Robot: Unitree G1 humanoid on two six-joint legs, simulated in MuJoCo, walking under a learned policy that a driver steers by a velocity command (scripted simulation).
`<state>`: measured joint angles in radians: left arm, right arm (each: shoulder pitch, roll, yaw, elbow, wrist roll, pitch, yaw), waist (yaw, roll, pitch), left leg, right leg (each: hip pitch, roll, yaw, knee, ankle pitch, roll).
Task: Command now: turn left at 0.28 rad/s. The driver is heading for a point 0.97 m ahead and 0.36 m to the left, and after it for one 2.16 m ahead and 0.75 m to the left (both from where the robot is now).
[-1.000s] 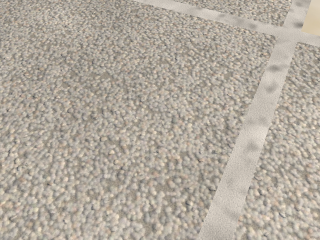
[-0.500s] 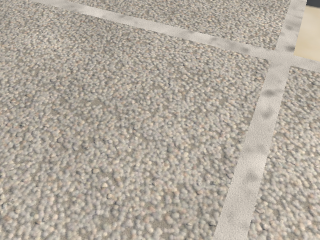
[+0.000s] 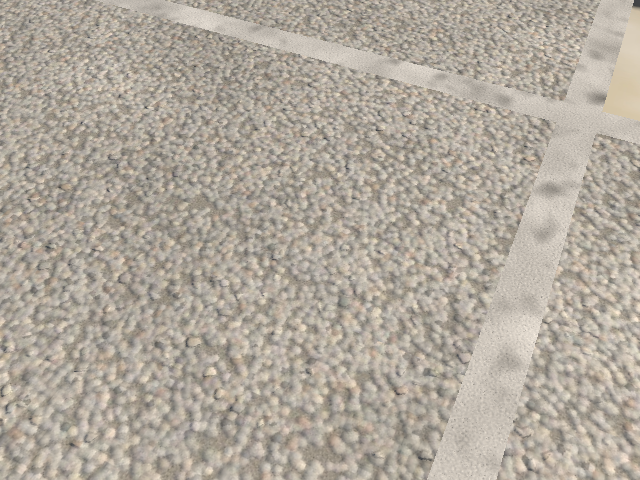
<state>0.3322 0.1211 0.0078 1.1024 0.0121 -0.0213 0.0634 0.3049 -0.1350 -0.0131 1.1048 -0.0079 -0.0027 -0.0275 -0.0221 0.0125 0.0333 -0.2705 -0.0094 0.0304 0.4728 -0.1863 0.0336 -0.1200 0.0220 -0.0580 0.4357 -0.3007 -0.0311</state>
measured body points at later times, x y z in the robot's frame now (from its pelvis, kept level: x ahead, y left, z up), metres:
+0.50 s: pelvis +0.05 +0.01 +0.01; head +0.06 +0.02 +0.46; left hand +0.13 +0.29 -0.11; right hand +0.13 -0.24 -0.13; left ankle +0.03 +0.09 -0.74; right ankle +0.11 -0.12 -0.70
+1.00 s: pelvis +0.22 +0.06 -0.01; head +0.27 +0.08 +0.44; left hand +0.05 +0.26 -0.13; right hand +0.52 -0.01 -0.11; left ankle +0.29 +0.23 -0.70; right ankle +0.14 -0.10 -0.74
